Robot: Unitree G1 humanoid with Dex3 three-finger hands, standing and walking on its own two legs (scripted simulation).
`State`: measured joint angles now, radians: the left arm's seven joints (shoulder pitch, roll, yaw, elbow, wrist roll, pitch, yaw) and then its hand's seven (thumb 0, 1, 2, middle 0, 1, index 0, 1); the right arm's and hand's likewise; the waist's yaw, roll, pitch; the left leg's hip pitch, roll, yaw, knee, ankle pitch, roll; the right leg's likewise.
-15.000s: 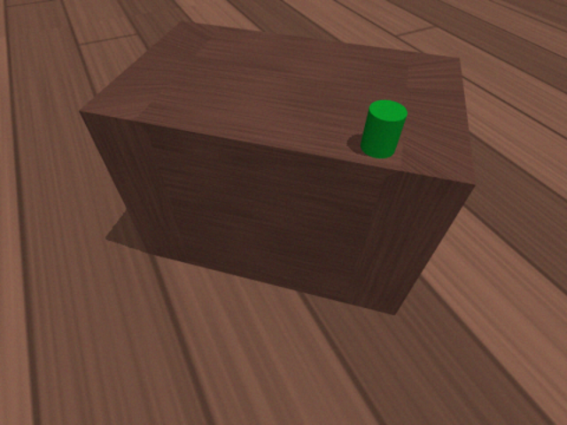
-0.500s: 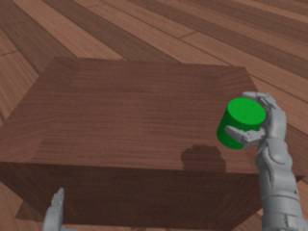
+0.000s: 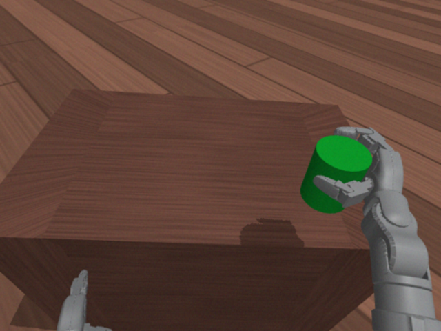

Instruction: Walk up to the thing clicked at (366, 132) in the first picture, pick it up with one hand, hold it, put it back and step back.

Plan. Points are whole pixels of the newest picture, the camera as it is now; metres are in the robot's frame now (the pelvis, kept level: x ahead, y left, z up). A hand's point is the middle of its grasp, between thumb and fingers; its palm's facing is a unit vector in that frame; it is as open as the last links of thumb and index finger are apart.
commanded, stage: lift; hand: right
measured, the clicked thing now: (332, 175) +0.35 -0.18 +0.15
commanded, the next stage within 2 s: hold in 0.12 s
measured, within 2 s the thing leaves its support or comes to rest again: neither
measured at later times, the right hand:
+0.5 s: hand (342, 156) +0.34 -0.17 +0.20, palm faces +0.22 +0.98 -0.01, open 11.7 cm
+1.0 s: hand (346, 162) +0.32 -0.17 +0.20, palm faces +0.23 +0.97 -0.02, open 11.7 cm
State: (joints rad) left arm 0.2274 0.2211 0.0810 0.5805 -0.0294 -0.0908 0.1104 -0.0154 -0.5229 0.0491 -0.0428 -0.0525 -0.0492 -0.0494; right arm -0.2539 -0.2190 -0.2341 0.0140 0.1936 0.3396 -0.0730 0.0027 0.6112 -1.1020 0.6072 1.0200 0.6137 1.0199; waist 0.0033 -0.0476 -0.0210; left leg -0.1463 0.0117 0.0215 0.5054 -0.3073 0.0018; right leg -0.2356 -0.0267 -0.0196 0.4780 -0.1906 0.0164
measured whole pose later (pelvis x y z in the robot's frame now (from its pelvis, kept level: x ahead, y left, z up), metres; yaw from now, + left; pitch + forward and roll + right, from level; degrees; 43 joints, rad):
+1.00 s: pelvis +0.00 +0.00 +0.00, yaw +0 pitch -4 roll +0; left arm 0.21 0.24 0.09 0.65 -0.03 -0.15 0.11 -0.02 -0.53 0.05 -0.05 -0.05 -0.05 -0.05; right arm -0.25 -0.21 -0.25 -0.16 0.21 0.54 -0.08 0.00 0.61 -1.10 0.61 1.02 0.61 1.02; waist -0.01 -0.06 -0.03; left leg -0.13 0.01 0.03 0.51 -0.31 0.01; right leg -0.22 -0.03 -0.01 0.47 -0.18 0.02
